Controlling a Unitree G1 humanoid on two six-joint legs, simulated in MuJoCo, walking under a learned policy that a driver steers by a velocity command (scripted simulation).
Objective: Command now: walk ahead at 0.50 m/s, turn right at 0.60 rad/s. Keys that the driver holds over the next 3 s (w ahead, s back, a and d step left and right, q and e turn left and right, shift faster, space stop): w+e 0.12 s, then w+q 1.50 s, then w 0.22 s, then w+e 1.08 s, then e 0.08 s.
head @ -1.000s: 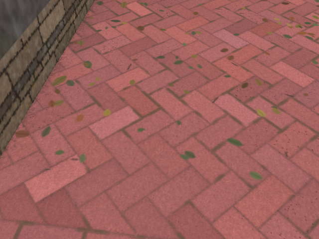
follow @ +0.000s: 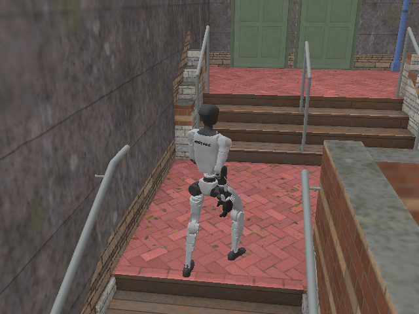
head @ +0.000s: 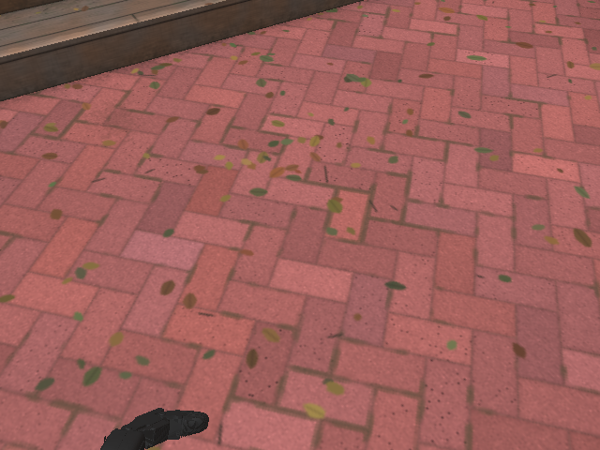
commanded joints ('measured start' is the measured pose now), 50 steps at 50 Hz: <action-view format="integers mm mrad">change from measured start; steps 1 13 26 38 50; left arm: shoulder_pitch -77 330 495 279 -6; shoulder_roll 55 9 203 175 180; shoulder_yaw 19 17 46 47 43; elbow -54 89 105 -151 -284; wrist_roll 1 -67 -62 -38 -62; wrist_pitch -12 -58 -49 -78 -87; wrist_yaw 16 85 145 136 112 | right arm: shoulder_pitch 45 -256 -553 -299 -135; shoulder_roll -176 -159 -182 -236 -270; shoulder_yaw -55 -91 -80 -110 -138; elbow -29 -227 -338 -327 -364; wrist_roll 7 184 94 75 96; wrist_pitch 13 15 51 57 97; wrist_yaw -26 -45 3 -31 -59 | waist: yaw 51 50 98 106 11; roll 118 88 -51 -4 128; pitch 121 60 78 -30 -21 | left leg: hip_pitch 166 -843 -820 -393 -374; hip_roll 299 67 -45 95 36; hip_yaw -99 -509 -375 -839 -873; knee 53 1340 382 59 220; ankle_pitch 969 27 406 392 223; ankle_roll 233 111 169 391 287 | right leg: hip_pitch -106 436 763 12 191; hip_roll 50 -185 -138 -18 101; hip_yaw -39 385 -17 139 129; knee -104 -586 -523 423 -299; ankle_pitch -110 343 665 -203 70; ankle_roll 7 -223 -17 104 133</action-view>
